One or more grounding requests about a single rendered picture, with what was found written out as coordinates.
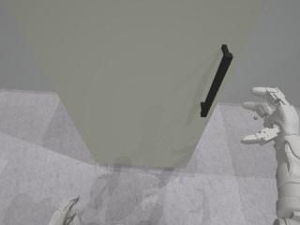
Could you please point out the handle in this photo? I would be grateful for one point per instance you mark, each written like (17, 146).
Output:
(221, 72)

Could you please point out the robot left hand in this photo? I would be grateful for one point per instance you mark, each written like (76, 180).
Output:
(62, 215)

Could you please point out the fridge door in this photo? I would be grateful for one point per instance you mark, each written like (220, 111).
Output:
(132, 73)

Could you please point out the right robot forearm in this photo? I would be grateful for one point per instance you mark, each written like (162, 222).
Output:
(288, 177)

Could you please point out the robot right hand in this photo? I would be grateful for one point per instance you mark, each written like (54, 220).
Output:
(284, 116)

